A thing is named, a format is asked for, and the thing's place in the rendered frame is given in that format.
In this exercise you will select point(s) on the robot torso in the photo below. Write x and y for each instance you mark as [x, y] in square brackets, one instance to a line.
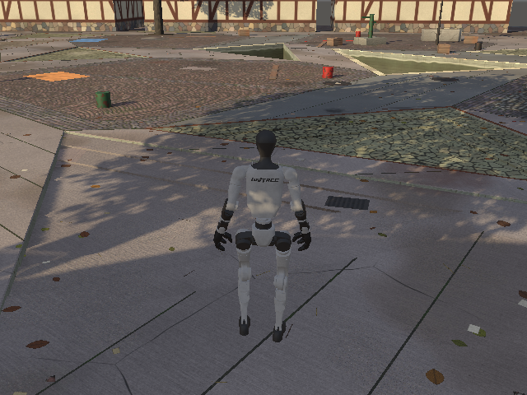
[264, 198]

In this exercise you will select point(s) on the right robot hand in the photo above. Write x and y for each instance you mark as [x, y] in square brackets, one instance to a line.
[305, 238]

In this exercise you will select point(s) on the right robot foot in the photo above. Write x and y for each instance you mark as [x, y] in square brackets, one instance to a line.
[277, 335]

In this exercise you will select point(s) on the right robot forearm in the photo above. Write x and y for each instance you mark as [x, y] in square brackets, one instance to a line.
[302, 219]

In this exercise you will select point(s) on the left robot forearm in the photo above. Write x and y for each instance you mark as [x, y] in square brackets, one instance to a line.
[224, 219]

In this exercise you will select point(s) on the left robot hand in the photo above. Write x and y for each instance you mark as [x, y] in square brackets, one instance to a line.
[218, 238]

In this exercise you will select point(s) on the right robot upper arm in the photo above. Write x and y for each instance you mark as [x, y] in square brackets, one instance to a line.
[290, 174]

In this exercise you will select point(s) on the left robot upper arm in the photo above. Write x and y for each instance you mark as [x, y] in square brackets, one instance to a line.
[238, 173]

